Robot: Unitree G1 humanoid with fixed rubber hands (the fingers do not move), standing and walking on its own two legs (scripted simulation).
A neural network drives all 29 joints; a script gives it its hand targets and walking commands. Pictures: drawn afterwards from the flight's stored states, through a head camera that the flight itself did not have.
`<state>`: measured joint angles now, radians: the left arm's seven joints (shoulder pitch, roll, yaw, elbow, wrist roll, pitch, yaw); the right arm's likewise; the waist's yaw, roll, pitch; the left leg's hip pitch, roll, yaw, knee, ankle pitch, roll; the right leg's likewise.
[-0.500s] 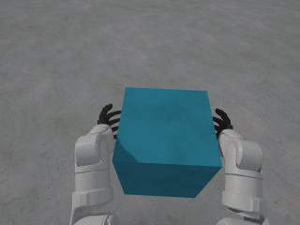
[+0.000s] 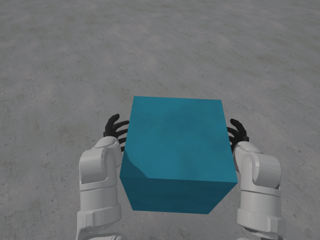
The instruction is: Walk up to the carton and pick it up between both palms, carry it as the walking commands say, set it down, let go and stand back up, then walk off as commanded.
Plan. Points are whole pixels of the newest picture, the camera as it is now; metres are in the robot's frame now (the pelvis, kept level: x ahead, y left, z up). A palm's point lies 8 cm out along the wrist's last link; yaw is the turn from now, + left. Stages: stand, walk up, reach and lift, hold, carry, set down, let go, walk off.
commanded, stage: carry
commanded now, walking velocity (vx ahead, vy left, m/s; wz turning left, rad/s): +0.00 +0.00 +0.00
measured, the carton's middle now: (173, 159) +0.30 +0.00 +0.04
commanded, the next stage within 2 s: none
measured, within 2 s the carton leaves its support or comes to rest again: neither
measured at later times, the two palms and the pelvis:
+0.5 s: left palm (111, 144) +0.30 +0.15 +0.11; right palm (238, 151) +0.30 -0.14 +0.10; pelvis +0.00 +0.00 +0.00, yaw +0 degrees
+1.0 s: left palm (116, 151) +0.27 +0.13 +0.12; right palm (252, 162) +0.26 -0.17 +0.10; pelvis -0.02 -0.01 +0.00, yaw +0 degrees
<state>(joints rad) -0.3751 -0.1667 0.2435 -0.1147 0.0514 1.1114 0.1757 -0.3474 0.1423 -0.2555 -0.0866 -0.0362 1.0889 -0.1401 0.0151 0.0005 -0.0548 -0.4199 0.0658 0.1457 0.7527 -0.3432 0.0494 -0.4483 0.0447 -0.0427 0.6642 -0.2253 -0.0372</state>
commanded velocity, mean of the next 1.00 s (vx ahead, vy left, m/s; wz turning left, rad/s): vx -0.12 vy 0.00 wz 0.00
